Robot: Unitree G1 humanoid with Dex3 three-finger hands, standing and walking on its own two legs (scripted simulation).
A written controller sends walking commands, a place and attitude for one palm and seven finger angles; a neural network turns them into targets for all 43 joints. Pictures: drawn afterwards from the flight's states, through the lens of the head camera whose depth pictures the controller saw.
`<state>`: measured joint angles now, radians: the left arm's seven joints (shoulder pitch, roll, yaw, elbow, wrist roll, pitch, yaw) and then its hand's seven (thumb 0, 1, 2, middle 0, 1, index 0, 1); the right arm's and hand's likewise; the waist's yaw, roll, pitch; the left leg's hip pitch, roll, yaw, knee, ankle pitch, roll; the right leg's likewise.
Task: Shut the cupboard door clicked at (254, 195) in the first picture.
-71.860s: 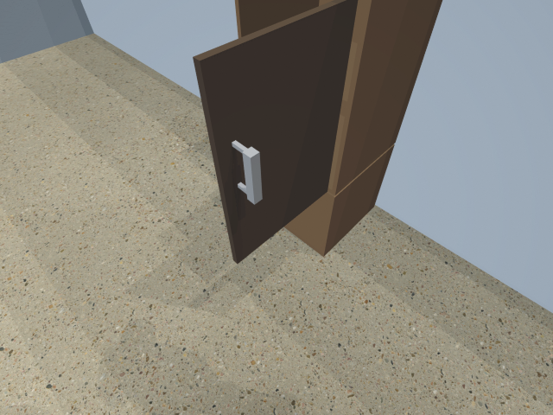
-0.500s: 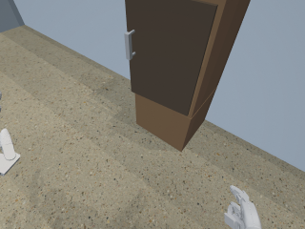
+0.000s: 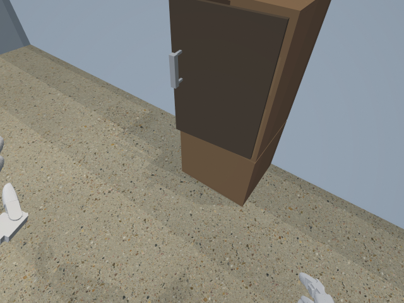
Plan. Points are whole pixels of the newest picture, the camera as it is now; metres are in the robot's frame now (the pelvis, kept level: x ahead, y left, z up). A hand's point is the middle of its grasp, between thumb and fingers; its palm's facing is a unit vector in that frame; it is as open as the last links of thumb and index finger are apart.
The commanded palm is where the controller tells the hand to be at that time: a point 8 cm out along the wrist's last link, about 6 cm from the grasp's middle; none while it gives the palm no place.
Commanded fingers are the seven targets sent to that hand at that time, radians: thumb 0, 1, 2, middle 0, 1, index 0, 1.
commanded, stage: stop stepping back and stand still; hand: left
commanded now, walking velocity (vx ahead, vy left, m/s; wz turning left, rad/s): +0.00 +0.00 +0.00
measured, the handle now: (177, 69) +0.93 +0.13 +0.00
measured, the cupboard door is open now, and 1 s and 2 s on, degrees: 6 6 6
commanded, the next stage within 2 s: let the arm hang, fingers relaxed in 0.08 s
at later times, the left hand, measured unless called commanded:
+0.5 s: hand out of the picture +0.06 +0.16 -0.17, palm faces -0.01 -0.98 -0.18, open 7.2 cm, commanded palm none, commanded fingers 0.00 0.90 0.90 -0.20 -0.30 -0.20 -0.30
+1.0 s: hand out of the picture +0.01 +0.18 -0.16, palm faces +0.01 -0.96 -0.27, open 7.4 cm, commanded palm none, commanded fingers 0.00 0.90 0.90 -0.20 -0.30 -0.20 -0.30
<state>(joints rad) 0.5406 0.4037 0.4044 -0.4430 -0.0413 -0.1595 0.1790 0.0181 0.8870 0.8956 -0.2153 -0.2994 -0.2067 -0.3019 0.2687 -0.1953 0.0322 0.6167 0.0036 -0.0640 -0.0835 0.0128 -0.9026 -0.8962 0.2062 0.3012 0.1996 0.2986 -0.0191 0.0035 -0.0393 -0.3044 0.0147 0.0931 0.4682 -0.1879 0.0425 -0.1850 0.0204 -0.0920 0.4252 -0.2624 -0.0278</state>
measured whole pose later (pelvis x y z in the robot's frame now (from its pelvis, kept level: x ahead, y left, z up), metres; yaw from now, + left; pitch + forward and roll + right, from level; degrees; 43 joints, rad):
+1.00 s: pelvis +0.00 -0.02 +0.00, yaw +0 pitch -2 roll +0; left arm 0.27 0.22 0.01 1.13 0.01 0.00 0.02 0.01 0.91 0.90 -0.20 -0.30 -0.20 -0.30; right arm 0.26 -0.19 0.00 1.12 -0.01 0.02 -0.02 0.00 -0.91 -0.90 0.20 0.30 0.20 0.30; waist -0.01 0.03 0.01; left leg -0.20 0.02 0.09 0.39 -0.15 0.01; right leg -0.10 0.04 -0.09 0.38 -0.25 -0.06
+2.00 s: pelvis +0.02 -0.04 +0.00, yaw -1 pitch -2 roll +0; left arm 0.28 0.17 0.01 1.15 0.01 -0.01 0.04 0.01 0.90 0.90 -0.20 -0.30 -0.20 -0.30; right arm 0.25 -0.18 0.00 1.14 -0.01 0.02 -0.04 0.00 -0.91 -0.90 0.20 0.30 0.20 0.30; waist -0.01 0.00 0.03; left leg -0.15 0.04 0.09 0.38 -0.18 -0.01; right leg -0.03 0.06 -0.08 0.32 -0.26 -0.08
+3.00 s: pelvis +0.00 -0.04 +0.00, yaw +35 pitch +0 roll +2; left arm 0.22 0.20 0.04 0.89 0.03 0.02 0.03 0.01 0.90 0.90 -0.21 -0.30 -0.20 -0.30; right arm 0.18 -0.26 -0.09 0.91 -0.02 0.09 0.03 0.01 -0.91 -0.90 0.20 0.30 0.19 0.30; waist -0.04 0.01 0.11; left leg -0.48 0.02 0.01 1.00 -0.41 -0.07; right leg -0.19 -0.10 -0.15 0.52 -0.32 0.01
